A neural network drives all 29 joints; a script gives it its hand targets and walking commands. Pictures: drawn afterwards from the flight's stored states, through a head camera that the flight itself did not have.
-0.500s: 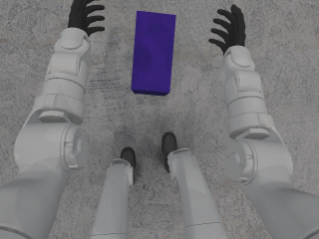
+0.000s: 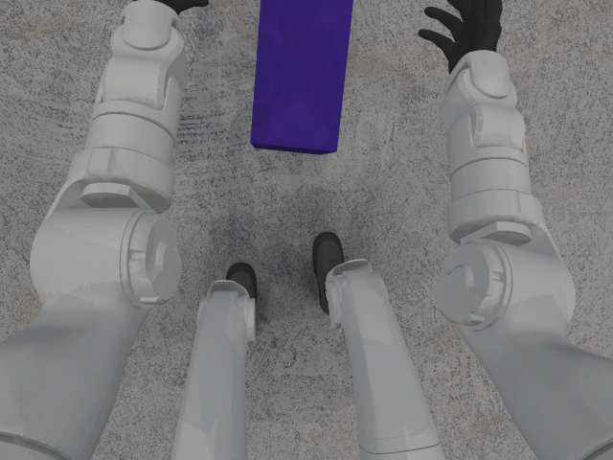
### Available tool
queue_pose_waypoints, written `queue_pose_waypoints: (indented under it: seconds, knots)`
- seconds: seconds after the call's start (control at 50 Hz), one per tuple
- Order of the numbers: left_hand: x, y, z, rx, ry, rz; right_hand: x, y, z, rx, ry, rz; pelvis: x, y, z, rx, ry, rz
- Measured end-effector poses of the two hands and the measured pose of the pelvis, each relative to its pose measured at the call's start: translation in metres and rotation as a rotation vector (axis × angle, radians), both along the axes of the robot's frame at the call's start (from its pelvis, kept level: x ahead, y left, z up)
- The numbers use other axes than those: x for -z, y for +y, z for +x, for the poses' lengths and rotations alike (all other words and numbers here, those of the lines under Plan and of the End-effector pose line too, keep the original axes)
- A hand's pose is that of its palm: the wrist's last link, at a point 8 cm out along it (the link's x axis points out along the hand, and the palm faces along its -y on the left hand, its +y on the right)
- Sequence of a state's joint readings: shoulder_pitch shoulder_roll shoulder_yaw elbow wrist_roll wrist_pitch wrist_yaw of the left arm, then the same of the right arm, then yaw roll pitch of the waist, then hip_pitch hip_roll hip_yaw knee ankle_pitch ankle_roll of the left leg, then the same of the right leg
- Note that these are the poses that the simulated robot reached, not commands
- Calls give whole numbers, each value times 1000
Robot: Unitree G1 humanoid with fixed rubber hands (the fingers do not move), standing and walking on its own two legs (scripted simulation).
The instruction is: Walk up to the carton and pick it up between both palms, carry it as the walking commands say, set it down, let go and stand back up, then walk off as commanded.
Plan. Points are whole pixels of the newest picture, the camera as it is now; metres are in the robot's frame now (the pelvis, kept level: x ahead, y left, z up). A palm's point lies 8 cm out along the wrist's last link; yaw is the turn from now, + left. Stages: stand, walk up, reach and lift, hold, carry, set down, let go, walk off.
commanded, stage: reach and lift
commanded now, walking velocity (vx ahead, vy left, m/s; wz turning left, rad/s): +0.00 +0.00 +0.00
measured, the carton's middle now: (297, 72) +0.58 -0.07 -0.51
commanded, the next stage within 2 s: none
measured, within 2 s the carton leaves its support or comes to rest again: neither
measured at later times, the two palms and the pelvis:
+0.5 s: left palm (186, 53) +0.56 +0.10 -0.30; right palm (416, 79) +0.51 -0.23 -0.30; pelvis -0.04 +0.00 -0.15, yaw +0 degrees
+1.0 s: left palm (203, 85) +0.55 +0.10 -0.43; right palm (374, 100) +0.50 -0.20 -0.43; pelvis -0.04 +0.00 -0.23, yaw +0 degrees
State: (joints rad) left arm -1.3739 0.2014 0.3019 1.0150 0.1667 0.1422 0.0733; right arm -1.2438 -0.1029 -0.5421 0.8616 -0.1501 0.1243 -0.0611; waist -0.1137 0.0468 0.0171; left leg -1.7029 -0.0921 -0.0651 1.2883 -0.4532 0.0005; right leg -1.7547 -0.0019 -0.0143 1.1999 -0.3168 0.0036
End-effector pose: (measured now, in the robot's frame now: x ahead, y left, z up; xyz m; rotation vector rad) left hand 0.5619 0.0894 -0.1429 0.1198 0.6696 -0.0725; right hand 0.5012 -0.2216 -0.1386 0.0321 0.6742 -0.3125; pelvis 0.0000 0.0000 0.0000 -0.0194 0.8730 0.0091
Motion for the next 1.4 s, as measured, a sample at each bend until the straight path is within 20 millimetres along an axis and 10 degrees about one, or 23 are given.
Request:
queue_pose_waypoints:
  seconds: [0.36, 0.9, 1.4]
  knots:
    - [117, 10, 0, -22, 3, 19, 115, -8, 6, -18, -1, -11, 117, 0, -29, 10, -26, 0]
    - [270, 9, -12, 7, 60, -11, 276, 13, -3, -59, 105, 20, 221, -4, -47, -19, -192, -12]
    - [289, -3, -17, 47, 75, -21, 290, 19, -1, -57, 90, 54, 242, 1, -48, -42, -257, -25]
